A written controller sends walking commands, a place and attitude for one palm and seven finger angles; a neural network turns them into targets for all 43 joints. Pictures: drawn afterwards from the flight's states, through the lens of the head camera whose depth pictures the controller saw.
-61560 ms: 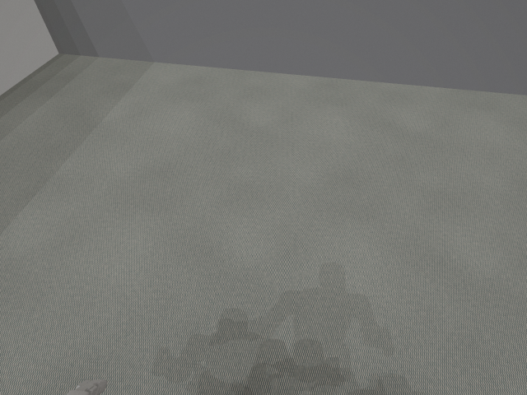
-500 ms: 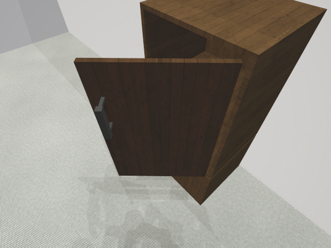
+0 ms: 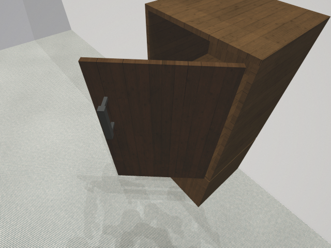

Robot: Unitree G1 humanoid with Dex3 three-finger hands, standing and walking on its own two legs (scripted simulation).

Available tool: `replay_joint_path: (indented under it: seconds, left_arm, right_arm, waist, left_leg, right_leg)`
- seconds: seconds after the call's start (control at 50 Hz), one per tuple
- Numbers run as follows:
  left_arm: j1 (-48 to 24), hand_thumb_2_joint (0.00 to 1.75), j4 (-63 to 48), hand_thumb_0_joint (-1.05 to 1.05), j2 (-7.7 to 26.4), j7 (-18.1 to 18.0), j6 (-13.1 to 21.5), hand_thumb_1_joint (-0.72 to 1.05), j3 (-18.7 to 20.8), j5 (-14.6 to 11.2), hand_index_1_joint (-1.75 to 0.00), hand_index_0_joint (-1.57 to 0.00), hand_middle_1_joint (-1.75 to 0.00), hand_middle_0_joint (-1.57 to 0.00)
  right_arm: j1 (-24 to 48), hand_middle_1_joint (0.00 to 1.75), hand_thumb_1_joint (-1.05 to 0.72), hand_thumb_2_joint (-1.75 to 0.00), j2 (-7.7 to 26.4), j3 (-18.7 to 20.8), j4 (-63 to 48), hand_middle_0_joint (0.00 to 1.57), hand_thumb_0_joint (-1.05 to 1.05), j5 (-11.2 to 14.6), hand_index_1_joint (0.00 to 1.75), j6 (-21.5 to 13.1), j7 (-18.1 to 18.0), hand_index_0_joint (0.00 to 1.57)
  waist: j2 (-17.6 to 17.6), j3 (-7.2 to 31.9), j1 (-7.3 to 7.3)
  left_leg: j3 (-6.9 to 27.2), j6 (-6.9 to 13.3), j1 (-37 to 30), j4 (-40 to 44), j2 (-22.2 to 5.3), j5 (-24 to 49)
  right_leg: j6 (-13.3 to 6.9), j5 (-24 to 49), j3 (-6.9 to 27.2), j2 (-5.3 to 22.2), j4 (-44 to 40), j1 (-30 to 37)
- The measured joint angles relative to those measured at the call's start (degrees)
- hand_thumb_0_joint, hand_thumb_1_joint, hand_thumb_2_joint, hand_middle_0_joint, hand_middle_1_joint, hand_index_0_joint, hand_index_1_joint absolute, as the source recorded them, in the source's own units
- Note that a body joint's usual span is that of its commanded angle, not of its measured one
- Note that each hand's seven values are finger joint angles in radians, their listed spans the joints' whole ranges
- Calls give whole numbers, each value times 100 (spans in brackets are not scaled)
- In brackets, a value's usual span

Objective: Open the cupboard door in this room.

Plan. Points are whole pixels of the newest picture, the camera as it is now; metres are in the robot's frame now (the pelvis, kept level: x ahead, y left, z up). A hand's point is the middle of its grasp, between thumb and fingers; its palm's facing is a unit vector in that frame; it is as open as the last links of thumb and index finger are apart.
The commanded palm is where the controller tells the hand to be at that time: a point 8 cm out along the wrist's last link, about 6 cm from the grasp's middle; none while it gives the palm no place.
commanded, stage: look again from close up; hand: left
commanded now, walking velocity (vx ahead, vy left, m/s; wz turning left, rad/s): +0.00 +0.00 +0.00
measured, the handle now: (107, 118) +0.44 +0.20 +0.04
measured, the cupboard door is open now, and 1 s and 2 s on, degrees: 47 47 47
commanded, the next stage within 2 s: shuffle to correct the standing spot in 0.28 s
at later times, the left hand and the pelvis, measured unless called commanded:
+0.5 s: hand out of the picture +0.03 +0.20 -0.17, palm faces -0.01 -0.97 -0.24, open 7.4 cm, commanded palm none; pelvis -0.01 +0.00 +0.00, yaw +0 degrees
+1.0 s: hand out of the picture -0.03 +0.17 -0.19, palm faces +0.03 -0.98 -0.18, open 7.4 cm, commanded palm none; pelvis -0.07 -0.01 -0.01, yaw +0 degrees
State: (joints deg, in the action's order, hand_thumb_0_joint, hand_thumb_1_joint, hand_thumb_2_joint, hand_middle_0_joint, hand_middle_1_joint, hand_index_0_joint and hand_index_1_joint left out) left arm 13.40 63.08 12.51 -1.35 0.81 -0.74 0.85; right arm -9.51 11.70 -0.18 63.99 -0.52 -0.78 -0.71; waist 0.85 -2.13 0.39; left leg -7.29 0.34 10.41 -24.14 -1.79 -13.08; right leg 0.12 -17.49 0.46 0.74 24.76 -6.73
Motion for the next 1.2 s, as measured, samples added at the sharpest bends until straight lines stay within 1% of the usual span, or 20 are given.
replay_joint_path:
  seconds: [0.42,0.54,0.68,0.78,0.8,0.84,0.86,0.88,0.9,0.92,0.94,0.96,1.0,1.02,1.06,1.14,1.2]
  left_arm:
    - [-140,90,20,0,42,30,10,90,6,-6,-30,-20,-30,-20]
    - [-143,90,-147,0,23,-26,-75,90,72,-6,-30,-20,-30,-20]
    - [-169,90,-496,0,-55,-16,-245,90,169,24,-30,-20,-30,-20]
    - [-127,90,-758,0,-146,10,-307,90,217,70,-30,-20,-30,-20]
    - [-112,90,-786,0,-167,10,-310,90,214,76,-30,-20,-30,-20]
    - [-94,90,-806,0,-225,-6,-315,90,201,87,-30,-20,-30,-20]
    - [-81,90,-797,0,-253,-14,-308,90,192,93,-30,-20,-30,-20]
    - [-61,90,-778,0,-271,-12,-294,90,181,97,-30,-20,-30,-20]
    - [-38,90,-752,0,-278,0,-272,90,170,93,-30,-20,-30,-20]
    - [-9,90,-719,0,-275,16,-244,90,158,79,-30,-20,-30,-20]
    - [22,90,-681,0,-274,29,-218,90,149,60,-30,-20,-30,-20]
    - [9,90,-624,0,-247,31,-201,90,155,45,-30,-20,-30,-20]
    - [-20,90,-500,1,-190,30,-195,91,176,26,-30,-20,-30,-20]
    - [-17,90,-438,1,-181,33,-201,91,172,26,-30,-20,-30,-20]
    - [13,90,-354,1,-174,50,-185,91,159,43,-30,-20,-30,-20]
    - [112,90,-206,0,-186,59,-101,91,129,36,-30,-20,-30,-20]
    - [224,90,-67,0,-247,49,-75,91,96,21,-30,-20,-30,-20]
  right_arm:
    - [-63,30,-90,-90,25,-8,129,20,0,-5,30,-8,8,20]
    - [1,30,-90,-90,-37,60,-48,20,0,-8,30,48,-39,20]
    - [140,30,-90,-90,-154,186,-429,20,0,-33,30,216,-49,21]
    - [182,30,-90,-90,-118,297,-652,21,0,-48,30,345,-49,21]
    - [168,30,-90,-90,-105,325,-682,21,0,-47,30,371,-47,21]
    - [116,30,-90,-90,-82,364,-696,20,0,-46,30,404,-37,21]
    - [77,30,-90,-90,-79,367,-687,20,0,-42,30,397,-29,20]
    - [26,30,-90,-90,-83,357,-671,20,0,-33,30,373,-17,20]
    - [-33,30,-91,-90,-91,336,-644,20,0,-26,30,335,-2,20]
    - [-100,30,-91,-90,-98,305,-609,20,0,-20,30,289,10,20]
    - [-180,30,-91,-90,-97,268,-569,20,0,-18,30,233,17,20]
    - [-226,30,-91,-90,-137,242,-497,20,0,-26,30,180,5,20]
    - [-338,30,-91,-90,-239,157,-366,20,0,-55,30,119,-1,20]
    - [-416,30,-91,-90,-274,120,-311,20,0,-62,30,103,4,20]
    - [-560,30,-91,-90,-341,67,-221,20,0,-64,30,93,6,20]
    - [-732,30,-91,-90,-445,8,-53,20,0,-49,30,75,-11,20]
    - [-807,30,-91,-90,-492,-10,34,20,0,-27,30,61,-18,20]
  waist:
    - [13,5,-37]
    - [44,-51,-17]
    - [25,-259,-19]
    - [-146,-332,-25]
    - [-161,-330,-37]
    - [-163,-311,-20]
    - [-154,-291,-7]
    - [-136,-261,1]
    - [-113,-221,10]
    - [-93,-169,13]
    - [-101,-100,5]
    - [-33,-83,-12]
    - [130,-65,27]
    - [154,-21,35]
    - [165,59,51]
    - [176,87,59]
    - [100,88,43]
  left_leg:
    - [26,-3,-39,178,15,133]
    - [-22,-12,94,93,5,160]
    - [-77,-16,515,-363,-69,117]
    - [38,-56,988,-887,-211,30]
    - [138,-65,1115,-1139,-172,-274]
    - [392,-40,1327,-1904,-19,-928]
    - [473,-27,1339,-2152,47,-1068]
    - [515,-13,1264,-2191,94,-1130]
    - [533,-1,1102,-2005,124,-1115]
    - [547,8,870,-1627,142,-995]
    - [589,22,606,-1157,137,-819]
    - [607,42,497,-901,169,-507]
    - [566,74,363,-716,231,-301]
    - [565,87,297,-605,240,-255]
    - [571,108,191,-385,255,-166]
    - [567,115,53,-140,326,-42]
    - [588,108,-29,-19,330,3]
  right_leg:
    - [-4,111,-29,4,-152,37]
    - [-8,82,20,3,66,-179]
    - [-58,-45,85,-43,718,-718]
    - [-153,-58,2,-172,1094,-1105]
    - [-179,-58,-25,-174,1143,-1154]
    - [-218,-24,-58,-163,1159,-1201]
    - [-221,13,-61,-163,1128,-1202]
    - [-215,55,-60,-166,1084,-1193]
    - [-203,96,-56,-173,1033,-1179]
    - [-183,131,-56,-188,989,-1166]
    - [-162,154,-79,-222,958,-1162]
    - [-137,170,-88,-200,938,-1140]
    - [-107,226,-44,-140,771,-1004]
    - [-103,176,-54,-124,678,-939]
    - [-108,129,-103,-84,493,-836]
    - [-56,589,-118,-1,215,-700]
    - [-33,588,-138,3,113,-617]
